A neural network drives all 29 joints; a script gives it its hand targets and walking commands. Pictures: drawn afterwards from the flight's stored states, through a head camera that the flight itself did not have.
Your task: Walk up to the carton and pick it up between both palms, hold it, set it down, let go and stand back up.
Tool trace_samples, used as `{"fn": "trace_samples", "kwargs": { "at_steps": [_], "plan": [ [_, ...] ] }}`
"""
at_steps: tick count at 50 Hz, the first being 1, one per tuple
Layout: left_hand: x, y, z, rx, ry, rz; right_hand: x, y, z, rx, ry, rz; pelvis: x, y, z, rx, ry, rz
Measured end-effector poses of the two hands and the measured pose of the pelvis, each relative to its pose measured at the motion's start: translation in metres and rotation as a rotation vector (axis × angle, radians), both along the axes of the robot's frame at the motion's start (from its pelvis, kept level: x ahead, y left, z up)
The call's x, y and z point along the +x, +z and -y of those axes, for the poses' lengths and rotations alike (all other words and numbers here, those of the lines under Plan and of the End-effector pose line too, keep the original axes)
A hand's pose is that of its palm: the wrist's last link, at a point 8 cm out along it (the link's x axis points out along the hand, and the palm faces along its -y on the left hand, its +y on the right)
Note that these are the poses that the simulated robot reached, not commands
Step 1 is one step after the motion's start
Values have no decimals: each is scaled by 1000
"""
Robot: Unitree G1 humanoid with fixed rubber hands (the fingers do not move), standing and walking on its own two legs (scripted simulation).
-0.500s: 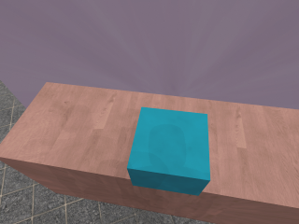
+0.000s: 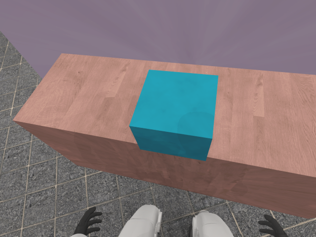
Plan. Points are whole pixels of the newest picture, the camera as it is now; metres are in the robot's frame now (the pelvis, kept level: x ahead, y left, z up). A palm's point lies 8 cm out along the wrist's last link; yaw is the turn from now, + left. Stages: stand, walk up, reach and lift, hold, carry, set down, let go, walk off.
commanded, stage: walk up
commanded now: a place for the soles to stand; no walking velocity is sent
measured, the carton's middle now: (176, 114) +0.46 -0.01 -0.07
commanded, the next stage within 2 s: none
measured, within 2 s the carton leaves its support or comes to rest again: neither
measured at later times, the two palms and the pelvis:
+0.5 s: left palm out of the picture -0.11 +0.25 -0.12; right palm out of the picture -0.03 -0.23 -0.12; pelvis -0.07 +0.00 +0.01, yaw +7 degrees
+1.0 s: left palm out of the picture -0.07 +0.26 -0.11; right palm out of the picture -0.07 -0.22 -0.12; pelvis -0.06 +0.02 +0.02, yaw +2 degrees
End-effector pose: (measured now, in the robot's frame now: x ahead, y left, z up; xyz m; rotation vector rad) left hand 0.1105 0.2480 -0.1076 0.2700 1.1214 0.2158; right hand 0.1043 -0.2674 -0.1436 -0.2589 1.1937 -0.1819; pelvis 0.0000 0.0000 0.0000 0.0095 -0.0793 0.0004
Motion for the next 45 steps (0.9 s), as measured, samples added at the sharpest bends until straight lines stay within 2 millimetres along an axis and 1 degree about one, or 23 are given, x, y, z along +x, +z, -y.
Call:
{"fn": "trace_samples", "kwargs": {
  "at_steps": [3, 6, 9, 12, 15, 17, 19, 20, 22, 26, 30, 32, 34, 40, 45],
  "plan": [
    [-20, 4, 4, -12, 19, 25, -12, 3, -6, 21, 42, -7, -15, 3, 2, -5, 25, -10],
    [-43, 4, 6, -28, 42, 50, -31, 2, -13, 40, 72, -32, -30, 3, 2, -12, 59, -20],
    [-71, -1, 3, -43, 66, 52, -50, 2, -23, 58, 101, -54, -45, 1, -1, -20, 92, -25],
    [-106, -11, -4, -61, 90, 17, -73, 5, -36, 77, 117, -63, -59, 0, -4, -5, 110, -11],
    [-143, -14, -9, -89, 110, -62, -103, 18, -45, 97, 81, -53, -65, 7, -8, 8, 93, -9],
    [-163, -13, -11, -104, 118, -101, -124, 24, -43, 80, 58, -78, -66, 13, -8, -16, 114, -17],
    [-179, -13, -13, -113, 132, -109, -138, 28, -40, 61, 62, -115, -67, 15, -7, -18, 127, -20],
    [-187, -14, -12, -114, 139, -111, -142, 28, -39, 56, 68, -125, -68, 15, -6, -13, 125, -21],
    [-200, -15, -9, -114, 144, -120, -142, 28, -36, 55, 84, -129, -71, 15, -4, -14, 119, -12],
    [-222, -14, 3, -117, 157, -148, -130, 25, -33, 69, 107, -92, -74, 15, -2, -16, 119, -1],
    [-237, -8, 11, -121, 172, -192, -120, 26, -36, 85, 139, -54, -77, 19, -3, -10, 120, -15],
    [-241, -4, 10, -118, 171, -212, -123, 26, -38, 91, 147, -50, -79, 21, -6, -8, 118, -23],
    [-241, -2, 7, -113, 166, -223, -131, 25, -40, 95, 140, -58, -80, 22, -8, -7, 112, -28],
    [-225, 1, -5, -91, 123, -200, -161, 22, -39, 85, 84, -140, -78, 21, -12, 0, 87, -36],
    [-207, -1, -9, -86, 95, -187, -170, 20, -39, 78, 58, -168, -72, 20, -16, 7, 66, -38]
  ]
}}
